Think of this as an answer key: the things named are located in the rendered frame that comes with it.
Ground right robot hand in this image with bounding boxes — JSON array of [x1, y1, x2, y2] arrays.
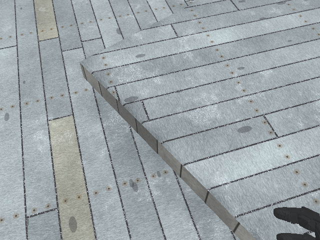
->
[[273, 206, 320, 240]]

